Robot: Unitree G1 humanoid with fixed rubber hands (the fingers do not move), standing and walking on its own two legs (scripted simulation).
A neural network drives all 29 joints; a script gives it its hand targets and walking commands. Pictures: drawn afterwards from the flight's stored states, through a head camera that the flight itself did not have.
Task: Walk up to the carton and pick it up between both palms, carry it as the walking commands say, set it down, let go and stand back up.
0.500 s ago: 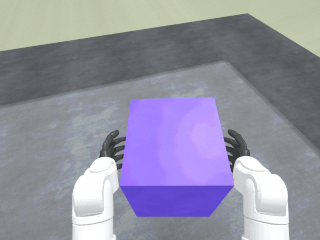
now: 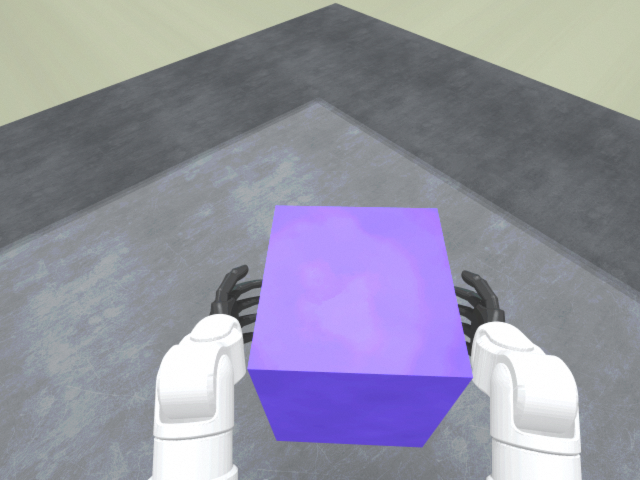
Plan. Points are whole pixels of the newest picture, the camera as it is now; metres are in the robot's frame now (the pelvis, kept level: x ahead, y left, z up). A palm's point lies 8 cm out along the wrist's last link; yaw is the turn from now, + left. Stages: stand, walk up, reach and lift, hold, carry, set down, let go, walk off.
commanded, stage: carry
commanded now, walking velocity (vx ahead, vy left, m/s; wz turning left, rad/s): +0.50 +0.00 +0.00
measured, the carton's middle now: (352, 331) +0.31 -0.01 +0.00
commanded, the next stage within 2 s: none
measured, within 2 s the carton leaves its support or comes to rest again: neither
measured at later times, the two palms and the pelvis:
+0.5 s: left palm (250, 250) +0.35 +0.11 +0.12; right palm (513, 255) +0.33 -0.18 +0.13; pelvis +0.07 -0.02 +0.03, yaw -6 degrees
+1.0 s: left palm (299, 131) +0.62 +0.06 +0.10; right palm (483, 131) +0.59 -0.23 +0.10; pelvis +0.33 -0.06 +0.01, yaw -5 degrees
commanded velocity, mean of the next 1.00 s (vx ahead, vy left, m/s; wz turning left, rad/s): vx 0.50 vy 0.00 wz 0.00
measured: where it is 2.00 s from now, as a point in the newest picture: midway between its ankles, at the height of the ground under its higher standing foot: (370, 358)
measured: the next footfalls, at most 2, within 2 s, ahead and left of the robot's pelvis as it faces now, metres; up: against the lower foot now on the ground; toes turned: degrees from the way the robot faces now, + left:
left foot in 0.24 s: +0.07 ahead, +0.11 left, +0.00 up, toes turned +5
right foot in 0.60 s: +0.21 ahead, -0.17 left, +0.00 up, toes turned -16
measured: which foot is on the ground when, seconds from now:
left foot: up 0.00-0.22, down 0.24-0.60, up 0.62-1.00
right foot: down 0.00-0.26, up 0.28-0.58, down 0.60-1.00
